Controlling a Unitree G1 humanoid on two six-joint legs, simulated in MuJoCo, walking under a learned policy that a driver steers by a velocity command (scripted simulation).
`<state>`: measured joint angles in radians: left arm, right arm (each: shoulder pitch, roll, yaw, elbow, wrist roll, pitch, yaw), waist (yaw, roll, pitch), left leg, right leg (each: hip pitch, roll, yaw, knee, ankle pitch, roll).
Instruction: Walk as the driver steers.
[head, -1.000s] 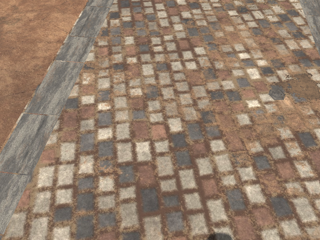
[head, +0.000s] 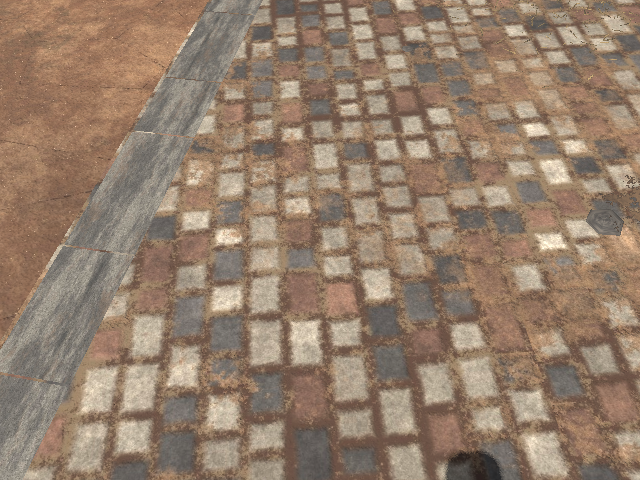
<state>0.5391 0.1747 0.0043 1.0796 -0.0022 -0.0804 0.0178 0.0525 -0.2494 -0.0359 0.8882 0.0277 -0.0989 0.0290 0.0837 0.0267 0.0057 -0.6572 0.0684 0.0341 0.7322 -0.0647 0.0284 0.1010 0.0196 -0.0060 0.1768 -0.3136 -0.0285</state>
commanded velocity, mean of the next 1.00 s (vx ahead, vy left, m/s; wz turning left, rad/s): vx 0.49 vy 0.00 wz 0.00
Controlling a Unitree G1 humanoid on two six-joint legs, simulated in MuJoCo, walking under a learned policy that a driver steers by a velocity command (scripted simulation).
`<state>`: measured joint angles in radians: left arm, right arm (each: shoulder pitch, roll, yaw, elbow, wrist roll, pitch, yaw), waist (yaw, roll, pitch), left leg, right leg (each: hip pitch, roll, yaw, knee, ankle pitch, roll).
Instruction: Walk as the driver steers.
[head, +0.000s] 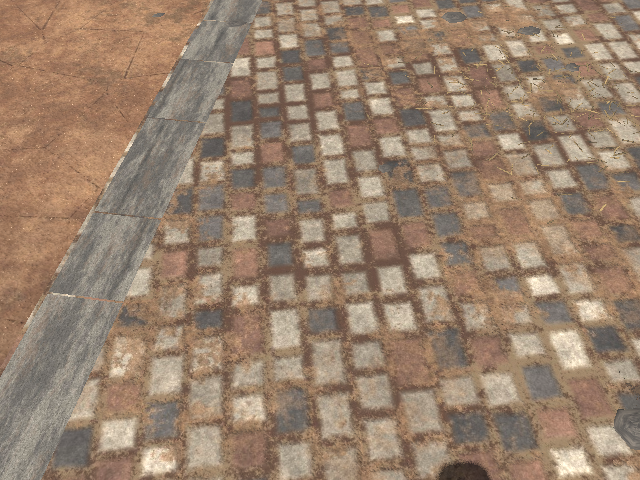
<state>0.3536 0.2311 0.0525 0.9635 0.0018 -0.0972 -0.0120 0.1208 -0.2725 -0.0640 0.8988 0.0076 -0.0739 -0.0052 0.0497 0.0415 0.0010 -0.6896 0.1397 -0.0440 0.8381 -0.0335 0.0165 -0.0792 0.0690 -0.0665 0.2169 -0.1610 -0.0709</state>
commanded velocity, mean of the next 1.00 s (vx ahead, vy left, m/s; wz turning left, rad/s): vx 0.50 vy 0.00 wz -0.37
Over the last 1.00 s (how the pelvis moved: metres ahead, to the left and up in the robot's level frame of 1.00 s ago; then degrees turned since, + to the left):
0.58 -0.02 0.01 0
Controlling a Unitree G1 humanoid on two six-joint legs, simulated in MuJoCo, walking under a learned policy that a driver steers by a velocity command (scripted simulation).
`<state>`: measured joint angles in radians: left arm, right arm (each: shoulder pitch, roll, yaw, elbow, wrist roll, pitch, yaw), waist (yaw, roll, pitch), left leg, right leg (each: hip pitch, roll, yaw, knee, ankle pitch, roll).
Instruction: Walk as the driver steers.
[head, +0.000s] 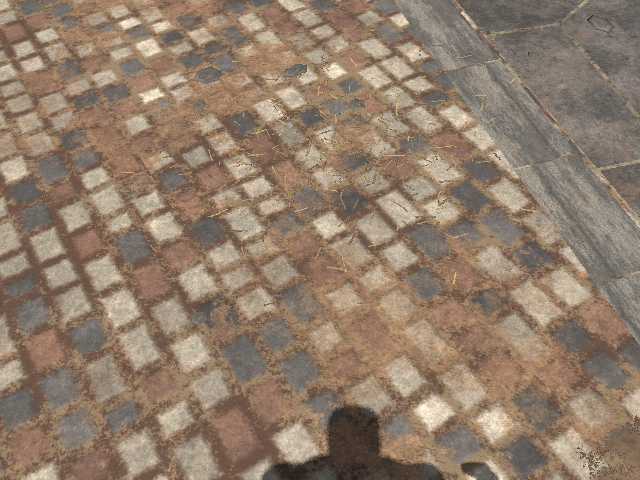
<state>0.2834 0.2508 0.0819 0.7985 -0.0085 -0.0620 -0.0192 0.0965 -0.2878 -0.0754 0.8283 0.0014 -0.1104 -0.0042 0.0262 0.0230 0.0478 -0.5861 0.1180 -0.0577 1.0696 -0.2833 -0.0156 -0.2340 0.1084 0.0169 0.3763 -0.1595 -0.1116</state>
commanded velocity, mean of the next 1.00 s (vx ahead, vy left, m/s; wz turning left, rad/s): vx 0.50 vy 0.00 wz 0.16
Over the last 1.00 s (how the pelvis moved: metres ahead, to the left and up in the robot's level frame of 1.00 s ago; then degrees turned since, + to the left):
0.54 -0.05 -0.01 -25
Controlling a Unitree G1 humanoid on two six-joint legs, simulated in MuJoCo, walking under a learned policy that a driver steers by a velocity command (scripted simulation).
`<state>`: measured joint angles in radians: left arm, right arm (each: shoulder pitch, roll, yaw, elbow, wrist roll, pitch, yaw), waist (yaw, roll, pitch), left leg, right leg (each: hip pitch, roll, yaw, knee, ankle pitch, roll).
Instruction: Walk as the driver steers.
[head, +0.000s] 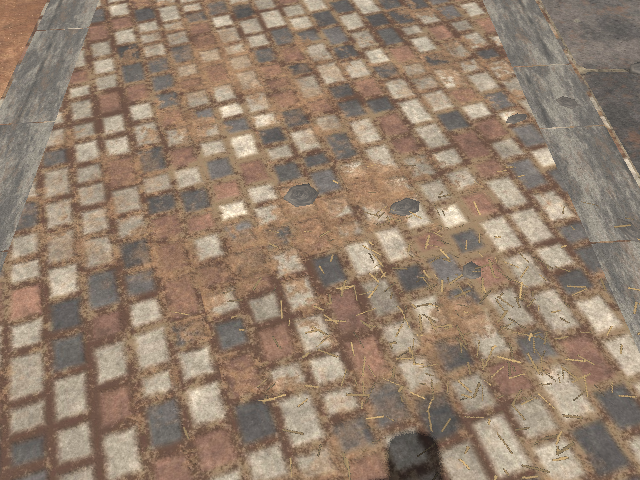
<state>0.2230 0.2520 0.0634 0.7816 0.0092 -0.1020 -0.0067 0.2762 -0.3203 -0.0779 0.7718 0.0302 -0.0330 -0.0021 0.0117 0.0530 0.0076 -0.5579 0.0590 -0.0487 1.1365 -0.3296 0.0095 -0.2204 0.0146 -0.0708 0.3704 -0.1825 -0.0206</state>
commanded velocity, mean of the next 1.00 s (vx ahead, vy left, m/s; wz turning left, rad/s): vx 0.34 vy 0.00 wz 0.27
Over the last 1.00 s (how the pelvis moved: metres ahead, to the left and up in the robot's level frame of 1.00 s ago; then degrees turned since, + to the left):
0.56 0.03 0.00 15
